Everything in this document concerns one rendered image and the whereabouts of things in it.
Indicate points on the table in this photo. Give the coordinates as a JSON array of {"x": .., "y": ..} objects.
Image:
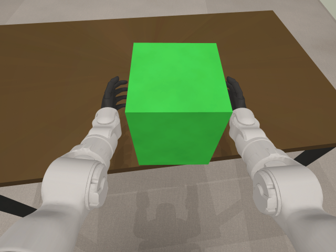
[{"x": 53, "y": 77}]

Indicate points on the right robot forearm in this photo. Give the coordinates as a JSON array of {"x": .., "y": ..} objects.
[{"x": 256, "y": 150}]

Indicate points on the robot right upper arm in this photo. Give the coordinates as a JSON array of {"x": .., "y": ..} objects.
[{"x": 291, "y": 195}]

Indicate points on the left robot forearm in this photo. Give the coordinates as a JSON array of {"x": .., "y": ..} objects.
[{"x": 101, "y": 141}]

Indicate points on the robot left hand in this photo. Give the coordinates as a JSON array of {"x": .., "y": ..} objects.
[{"x": 109, "y": 98}]

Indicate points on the carton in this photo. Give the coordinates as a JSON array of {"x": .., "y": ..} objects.
[{"x": 178, "y": 104}]

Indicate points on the robot left upper arm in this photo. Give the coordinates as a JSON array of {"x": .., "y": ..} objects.
[{"x": 72, "y": 188}]

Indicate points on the robot right hand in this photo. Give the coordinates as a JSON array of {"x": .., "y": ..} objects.
[{"x": 237, "y": 99}]

